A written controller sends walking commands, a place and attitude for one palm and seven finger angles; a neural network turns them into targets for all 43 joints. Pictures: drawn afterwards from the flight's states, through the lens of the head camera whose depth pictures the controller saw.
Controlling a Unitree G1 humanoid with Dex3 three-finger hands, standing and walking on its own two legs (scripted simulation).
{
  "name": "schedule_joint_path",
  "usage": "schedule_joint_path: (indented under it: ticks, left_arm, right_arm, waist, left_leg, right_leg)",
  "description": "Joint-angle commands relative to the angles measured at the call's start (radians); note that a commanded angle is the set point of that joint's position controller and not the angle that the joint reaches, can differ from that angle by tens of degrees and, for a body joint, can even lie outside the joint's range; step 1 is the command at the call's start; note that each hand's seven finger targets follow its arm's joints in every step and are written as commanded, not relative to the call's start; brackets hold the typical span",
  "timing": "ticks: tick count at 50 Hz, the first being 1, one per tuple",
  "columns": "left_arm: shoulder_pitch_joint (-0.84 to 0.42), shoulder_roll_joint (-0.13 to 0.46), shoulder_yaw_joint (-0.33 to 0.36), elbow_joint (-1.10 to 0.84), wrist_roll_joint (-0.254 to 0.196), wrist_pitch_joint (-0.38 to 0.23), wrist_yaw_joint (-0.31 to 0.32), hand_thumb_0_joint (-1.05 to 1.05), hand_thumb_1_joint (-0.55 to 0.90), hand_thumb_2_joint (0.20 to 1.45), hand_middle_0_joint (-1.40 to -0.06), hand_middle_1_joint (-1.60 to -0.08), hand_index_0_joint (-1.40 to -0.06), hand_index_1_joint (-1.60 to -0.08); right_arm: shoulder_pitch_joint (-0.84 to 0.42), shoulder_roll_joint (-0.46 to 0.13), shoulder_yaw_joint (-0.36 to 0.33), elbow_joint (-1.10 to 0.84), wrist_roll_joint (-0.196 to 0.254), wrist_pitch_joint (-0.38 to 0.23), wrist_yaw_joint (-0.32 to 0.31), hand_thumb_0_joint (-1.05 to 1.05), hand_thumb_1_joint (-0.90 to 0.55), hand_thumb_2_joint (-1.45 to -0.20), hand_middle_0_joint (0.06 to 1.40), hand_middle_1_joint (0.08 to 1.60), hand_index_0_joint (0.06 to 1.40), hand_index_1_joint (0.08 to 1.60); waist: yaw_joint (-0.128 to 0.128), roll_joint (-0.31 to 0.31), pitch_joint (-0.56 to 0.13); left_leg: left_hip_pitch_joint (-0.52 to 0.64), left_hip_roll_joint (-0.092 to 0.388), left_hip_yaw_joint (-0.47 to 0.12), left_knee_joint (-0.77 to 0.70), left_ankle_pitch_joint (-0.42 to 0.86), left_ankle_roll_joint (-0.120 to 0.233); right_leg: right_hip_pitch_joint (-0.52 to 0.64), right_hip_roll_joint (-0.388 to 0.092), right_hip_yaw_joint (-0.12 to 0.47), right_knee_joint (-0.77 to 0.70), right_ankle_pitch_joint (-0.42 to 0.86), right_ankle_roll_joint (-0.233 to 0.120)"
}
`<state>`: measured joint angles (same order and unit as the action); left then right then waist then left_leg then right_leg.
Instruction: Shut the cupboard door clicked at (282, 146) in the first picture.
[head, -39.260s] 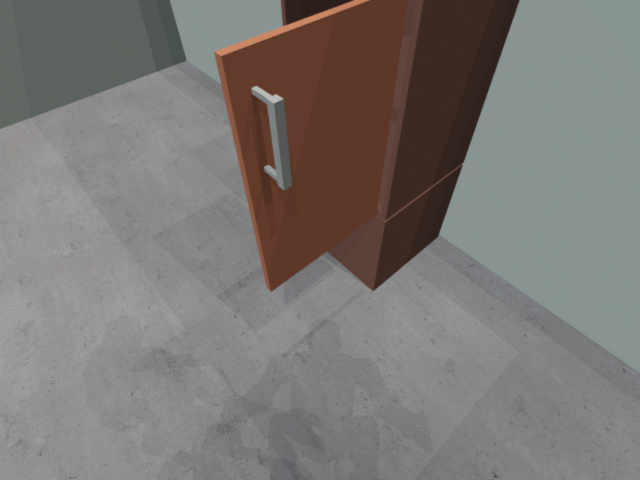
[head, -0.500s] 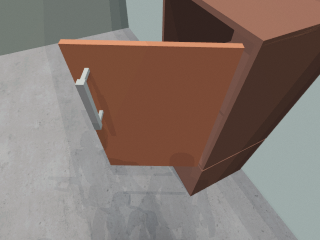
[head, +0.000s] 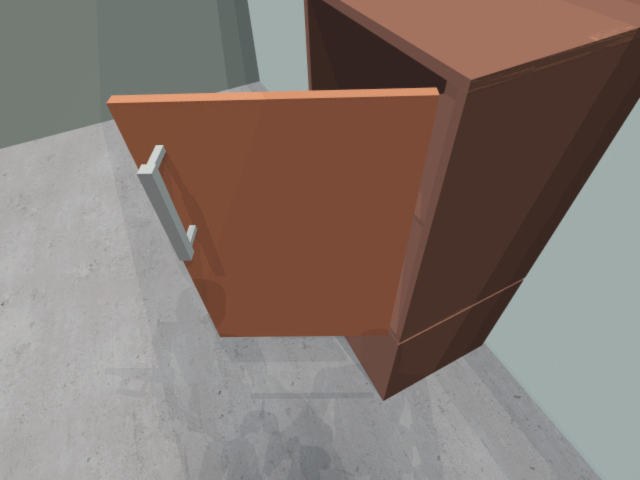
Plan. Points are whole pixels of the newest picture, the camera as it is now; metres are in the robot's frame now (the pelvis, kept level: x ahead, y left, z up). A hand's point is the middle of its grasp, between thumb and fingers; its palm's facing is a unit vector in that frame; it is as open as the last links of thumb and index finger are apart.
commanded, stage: come to a stop and stand still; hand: left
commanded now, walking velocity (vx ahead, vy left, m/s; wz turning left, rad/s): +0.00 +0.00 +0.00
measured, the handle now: (173, 207) +0.44 +0.23 +0.10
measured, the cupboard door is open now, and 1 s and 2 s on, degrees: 63 63 63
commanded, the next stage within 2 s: look again from close up in 0.68 s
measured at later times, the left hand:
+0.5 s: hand out of the picture +0.01 +0.15 -0.17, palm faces +0.03 -0.98 -0.18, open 7.4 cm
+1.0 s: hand out of the picture +0.03 +0.16 -0.17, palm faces +0.03 -0.98 -0.19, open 7.4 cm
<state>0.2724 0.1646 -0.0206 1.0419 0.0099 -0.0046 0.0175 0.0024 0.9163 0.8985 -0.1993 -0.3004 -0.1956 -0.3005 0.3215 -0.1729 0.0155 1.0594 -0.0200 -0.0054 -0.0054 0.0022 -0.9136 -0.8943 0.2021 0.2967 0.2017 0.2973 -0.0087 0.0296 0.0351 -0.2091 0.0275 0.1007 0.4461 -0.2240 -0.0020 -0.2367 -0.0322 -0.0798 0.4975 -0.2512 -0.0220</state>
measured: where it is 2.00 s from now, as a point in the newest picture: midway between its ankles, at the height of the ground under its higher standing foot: outside the picture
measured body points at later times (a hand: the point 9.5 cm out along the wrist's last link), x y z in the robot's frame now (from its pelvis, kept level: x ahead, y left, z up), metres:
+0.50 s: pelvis +0.02 -0.01 +0.00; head +0.04 -0.02 +0.45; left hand +0.01 +0.21 -0.15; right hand +0.02 -0.22 -0.16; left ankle +0.01 +0.12 -0.74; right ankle +0.01 -0.10 -0.74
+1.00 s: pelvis +0.03 -0.01 +0.00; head +0.05 -0.02 +0.45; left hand +0.03 +0.21 -0.15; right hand +0.03 -0.22 -0.16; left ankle +0.01 +0.12 -0.74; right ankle +0.01 -0.10 -0.74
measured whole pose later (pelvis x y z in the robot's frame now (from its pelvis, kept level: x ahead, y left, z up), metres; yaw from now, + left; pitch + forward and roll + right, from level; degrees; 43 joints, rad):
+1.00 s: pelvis +0.03 -0.01 +0.00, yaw +1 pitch -1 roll +1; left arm 0.28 0.15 -0.01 1.12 0.01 -0.02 0.03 0.00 0.92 0.90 -0.20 -0.30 -0.19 -0.30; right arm 0.28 -0.14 0.01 1.14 -0.02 -0.02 -0.03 0.01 -0.92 -0.89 0.20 0.30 0.20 0.30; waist 0.01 0.00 0.05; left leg -0.13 0.04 0.08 0.39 -0.24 -0.02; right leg -0.15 -0.01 -0.10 0.43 -0.27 -0.03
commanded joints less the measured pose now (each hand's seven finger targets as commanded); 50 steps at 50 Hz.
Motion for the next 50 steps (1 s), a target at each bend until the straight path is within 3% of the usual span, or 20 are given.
schedule_joint_path:
  ticks: [1,12,29,32,50]
  left_arm:
    - [0.046,0.113,0.027,-0.012,-0.003,-0.023,0.012,0.0,0.9,0.9,-0.2,-0.3,-0.2,-0.3]
    - [0.072,0.085,0.024,0.046,0.0,-0.026,0.017,0.0,0.9,0.9,-0.2,-0.3,-0.2,-0.3]
    - [0.088,0.084,0.028,0.058,0.002,-0.031,0.02,0.0,0.9,0.9,-0.2,-0.3,-0.2,-0.3]
    - [0.083,0.079,0.028,0.058,0.003,-0.027,0.019,0.0,0.9,0.9,-0.2,-0.3,-0.2,-0.3]
    - [0.08,0.08,0.032,0.057,0.001,-0.026,0.019,0.0,0.9,0.9,-0.2,-0.3,-0.2,-0.3]
  right_arm:
    - [0.047,-0.071,-0.012,-0.009,0.006,-0.026,-0.011,0.0,-0.9,-0.9,0.2,0.3,0.2,0.3]
    - [0.05,-0.037,-0.011,0.052,0.01,-0.024,-0.021,0.0,-0.9,-0.9,0.2,0.3,0.2,0.3]
    - [0.022,-0.041,-0.014,0.056,0.007,-0.026,-0.027,0.0,-0.9,-0.9,0.2,0.3,0.2,0.3]
    - [0.016,-0.036,-0.014,0.058,0.009,-0.025,-0.029,0.0,-0.9,-0.9,0.2,0.3,0.2,0.3]
    - [0.018,-0.043,-0.015,0.066,0.007,-0.027,-0.031,0.0,-0.9,-0.9,0.2,0.3,0.2,0.3]
  waist:
    - [0.01,-0.046,0.005]
    - [0.013,-0.04,0.037]
    - [0.015,-0.036,0.014]
    - [0.016,-0.036,0.041]
    - [0.022,-0.033,0.024]
  left_leg:
    - [-0.003,0.071,-0.085,-0.096,0.032,0.024]
    - [0.018,0.079,-0.077,-0.1,0.073,0.019]
    - [0.06,0.083,-0.076,-0.093,0.145,0.015]
    - [0.05,0.084,-0.075,-0.108,0.128,0.016]
    - [0.065,0.085,-0.079,-0.113,0.153,0.017]
  right_leg:
    - [0.004,-0.091,0.116,-0.14,-0.01,-0.025]
    - [0.022,-0.088,0.101,-0.145,0.087,-0.025]
    - [0.057,-0.094,0.091,-0.137,0.224,-0.022]
    - [0.049,-0.089,0.088,-0.146,0.195,-0.021]
    - [0.07,-0.091,0.082,-0.145,0.212,-0.021]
